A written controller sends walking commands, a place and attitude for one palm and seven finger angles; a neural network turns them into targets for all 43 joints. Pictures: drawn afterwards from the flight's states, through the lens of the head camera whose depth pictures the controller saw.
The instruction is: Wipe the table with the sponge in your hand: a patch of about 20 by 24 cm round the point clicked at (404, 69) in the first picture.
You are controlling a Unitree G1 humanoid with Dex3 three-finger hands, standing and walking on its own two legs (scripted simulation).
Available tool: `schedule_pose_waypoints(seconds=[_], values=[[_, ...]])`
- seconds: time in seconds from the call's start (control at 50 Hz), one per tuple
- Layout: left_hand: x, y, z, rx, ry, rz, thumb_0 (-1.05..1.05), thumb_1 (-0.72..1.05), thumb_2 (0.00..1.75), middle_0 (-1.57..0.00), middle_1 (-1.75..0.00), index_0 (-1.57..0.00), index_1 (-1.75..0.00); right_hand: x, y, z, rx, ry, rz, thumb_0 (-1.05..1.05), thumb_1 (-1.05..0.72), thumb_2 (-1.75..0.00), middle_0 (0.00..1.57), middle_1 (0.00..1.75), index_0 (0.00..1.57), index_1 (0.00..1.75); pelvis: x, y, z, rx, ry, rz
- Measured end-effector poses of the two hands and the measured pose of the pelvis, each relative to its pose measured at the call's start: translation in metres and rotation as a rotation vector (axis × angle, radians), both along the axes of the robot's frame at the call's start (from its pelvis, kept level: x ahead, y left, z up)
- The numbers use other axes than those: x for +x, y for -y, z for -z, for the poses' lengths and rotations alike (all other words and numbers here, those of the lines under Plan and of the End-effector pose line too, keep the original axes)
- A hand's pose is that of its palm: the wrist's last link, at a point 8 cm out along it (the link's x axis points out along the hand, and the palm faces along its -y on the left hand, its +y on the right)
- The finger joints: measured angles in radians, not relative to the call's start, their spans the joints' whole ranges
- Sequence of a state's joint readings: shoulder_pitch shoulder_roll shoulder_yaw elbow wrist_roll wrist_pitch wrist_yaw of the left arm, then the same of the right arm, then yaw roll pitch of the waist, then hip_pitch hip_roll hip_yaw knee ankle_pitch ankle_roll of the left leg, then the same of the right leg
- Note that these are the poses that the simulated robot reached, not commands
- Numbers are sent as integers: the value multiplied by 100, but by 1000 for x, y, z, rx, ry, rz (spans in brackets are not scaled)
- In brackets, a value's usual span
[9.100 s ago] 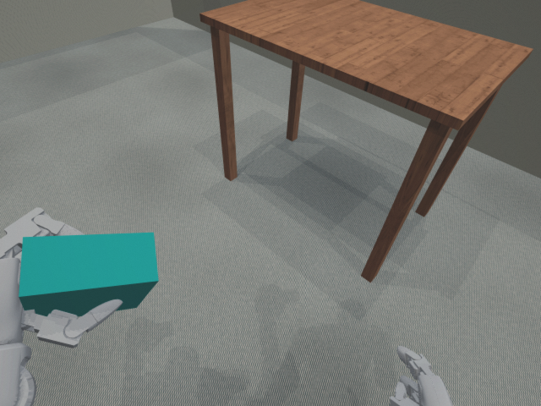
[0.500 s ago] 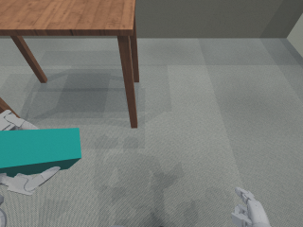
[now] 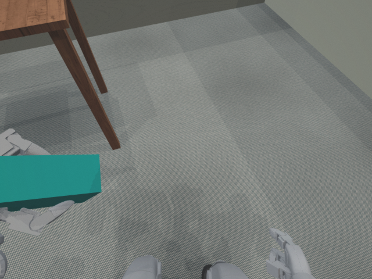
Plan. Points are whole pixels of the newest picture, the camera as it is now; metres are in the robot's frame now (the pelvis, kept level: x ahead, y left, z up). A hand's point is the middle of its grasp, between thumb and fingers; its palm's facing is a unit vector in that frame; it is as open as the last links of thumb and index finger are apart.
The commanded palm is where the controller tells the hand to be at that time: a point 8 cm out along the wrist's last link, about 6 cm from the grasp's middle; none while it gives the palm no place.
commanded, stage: take the last steps up to it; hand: left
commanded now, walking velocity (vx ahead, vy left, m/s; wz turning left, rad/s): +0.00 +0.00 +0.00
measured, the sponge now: (63, 183) +0.25 +0.20 +0.14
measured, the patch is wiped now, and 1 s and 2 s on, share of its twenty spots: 0.00 0.00 0.00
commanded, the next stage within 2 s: none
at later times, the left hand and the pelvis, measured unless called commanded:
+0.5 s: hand (35, 200) +0.21 +0.21 +0.17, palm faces +0.36 -0.84 -0.40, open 9.7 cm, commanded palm +0.14 +0.27 +0.19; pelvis -0.01 -0.01 +0.00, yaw +1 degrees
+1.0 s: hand (13, 141) +0.29 +0.26 +0.19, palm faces +0.37 -0.78 -0.49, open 9.8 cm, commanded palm +0.23 +0.32 +0.19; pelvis +0.07 +0.03 +0.00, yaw +1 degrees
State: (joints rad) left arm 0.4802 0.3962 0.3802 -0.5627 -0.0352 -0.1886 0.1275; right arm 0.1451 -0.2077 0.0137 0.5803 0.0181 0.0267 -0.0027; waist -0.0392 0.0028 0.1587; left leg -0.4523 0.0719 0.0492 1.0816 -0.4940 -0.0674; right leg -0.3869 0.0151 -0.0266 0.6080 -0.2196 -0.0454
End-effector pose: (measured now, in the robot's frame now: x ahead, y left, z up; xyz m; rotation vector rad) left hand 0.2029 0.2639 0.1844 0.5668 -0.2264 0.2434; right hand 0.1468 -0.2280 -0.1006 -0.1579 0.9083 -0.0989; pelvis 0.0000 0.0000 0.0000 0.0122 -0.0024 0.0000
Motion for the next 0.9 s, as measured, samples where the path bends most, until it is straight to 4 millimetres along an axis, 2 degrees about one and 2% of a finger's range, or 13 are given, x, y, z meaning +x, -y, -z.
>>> schedule_pose_waypoints(seconds=[0.08,0.14,0.22,0.3,0.36,0.42,0.48,0.52,0.62,0.7,0.74,0.82,0.9], values=[[-15,5,-15,62,27,77,0,-45,100,-78,-135,-78,-135,-25,27,-17,-93,2,54,2,-91,-90,20,30,20,30,-9,-1,-2,0,-15,14],[-30,-1,-26,87,107,94,0,-45,100,-78,-135,-78,-135,-38,38,-24,-158,17,73,2,-91,-90,19,30,20,30,-14,-7,1,-14,-14,12],[-44,-21,-29,62,149,11,0,-45,100,-78,-135,-78,-135,-49,34,-32,-163,48,111,2,-91,-90,19,30,20,29,-14,-10,-5,-21,8,27],[-49,-36,-18,-13,117,-112,0,-45,100,-78,-135,-78,-135,-48,18,-29,-96,78,103,2,-91,-90,19,30,20,29,-10,-8,-12,-45,5,17],[-47,-27,-4,-74,83,-147,0,-45,100,-78,-135,-78,-135,-40,6,-20,-46,96,71,2,-91,-90,19,30,20,30,-9,-2,-10,-37,6,20],[-41,-4,5,-81,76,-117,0,-45,100,-78,-135,-78,-135,-29,-2,-7,-4,114,25,2,-90,-90,20,30,20,30,-11,6,0,-19,10,18],[-33,14,2,-94,86,-57,0,-45,100,-78,-135,-78,-135,-20,-5,0,8,86,-12,2,-90,-90,20,30,21,30,-14,9,0,-20,20,-17],[-30,16,-7,-75,92,-29,0,-45,100,-78,-135,-78,-135,-15,-3,-2,8,65,-15,2,-90,-90,20,30,21,30,-11,8,-5,-7,13,-17],[-25,-3,-25,30,61,-42,0,-46,100,-78,-135,-78,-135,-4,3,-14,-16,36,12,2,-90,-90,20,30,21,30,2,2,-15,24,-20,-16],[-20,-29,-22,39,45,-104,0,-46,100,-78,-135,-78,-135,11,3,-17,-72,21,-2,2,-90,-90,20,30,20,30,17,-13,-15,32,-26,-24],[-15,-42,-15,17,58,-125,0,-46,100,-78,-135,-78,-135,22,0,-15,-105,32,-3,2,-90,-90,20,30,20,30,27,-24,-8,19,-21,-25],[5,-57,-1,-23,89,-133,0,-46,100,-78,-135,-78,-135,45,-17,-13,-99,75,21,2,-91,-90,19,30,20,30,38,-37,0,31,-1,-17],[28,-52,-4,-38,87,-102,0,-46,100,-78,-135,-78,-135,65,-43,-16,-25,124,11,2,-91,-90,19,30,20,30,51,-38,-3,23,-4,-17]])
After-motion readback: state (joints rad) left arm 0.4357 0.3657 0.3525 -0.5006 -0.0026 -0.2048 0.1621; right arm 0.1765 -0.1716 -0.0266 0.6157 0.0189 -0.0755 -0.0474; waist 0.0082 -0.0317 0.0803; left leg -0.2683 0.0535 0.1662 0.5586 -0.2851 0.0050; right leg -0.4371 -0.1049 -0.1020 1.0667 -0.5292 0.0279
